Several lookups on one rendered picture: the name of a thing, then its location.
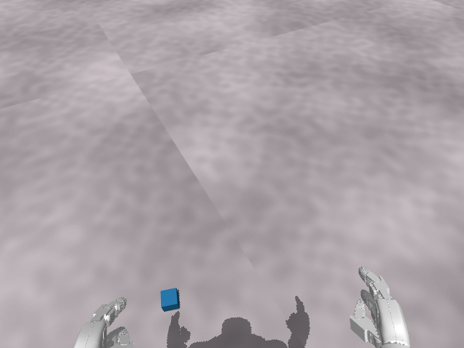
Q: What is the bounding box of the cube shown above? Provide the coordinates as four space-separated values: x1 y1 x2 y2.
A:
160 288 180 312

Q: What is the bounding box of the left robot hand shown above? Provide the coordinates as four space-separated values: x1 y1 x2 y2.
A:
73 297 134 348

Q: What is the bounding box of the right robot hand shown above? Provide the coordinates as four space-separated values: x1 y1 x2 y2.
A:
349 267 410 348

